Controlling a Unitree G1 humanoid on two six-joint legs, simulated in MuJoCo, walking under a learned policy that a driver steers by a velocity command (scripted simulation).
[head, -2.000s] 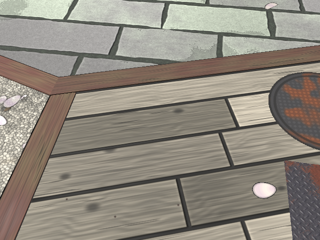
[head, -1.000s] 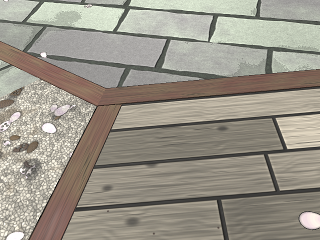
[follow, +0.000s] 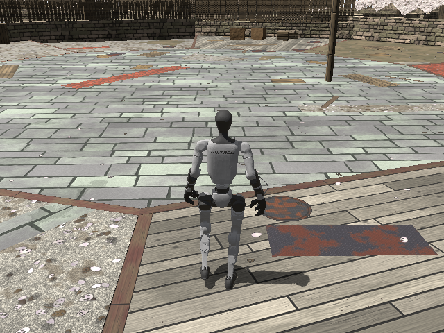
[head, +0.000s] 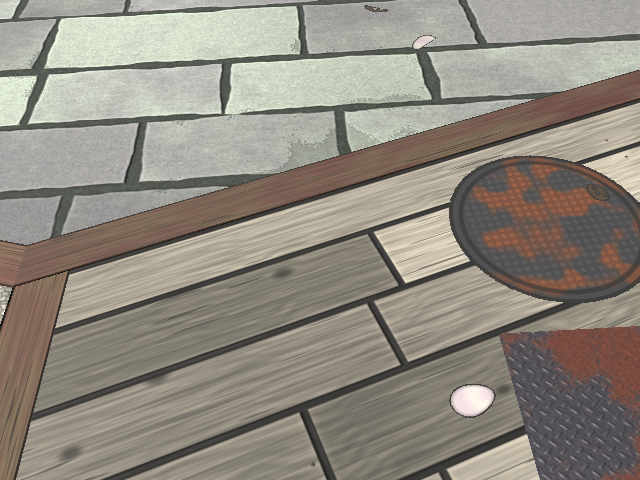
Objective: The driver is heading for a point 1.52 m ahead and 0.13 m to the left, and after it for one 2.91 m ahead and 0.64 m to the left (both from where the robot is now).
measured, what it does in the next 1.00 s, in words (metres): walks ahead: left foot, then right foot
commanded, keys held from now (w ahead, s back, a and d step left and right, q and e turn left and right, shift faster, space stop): w+q+shift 0.32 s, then w+e+shift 0.68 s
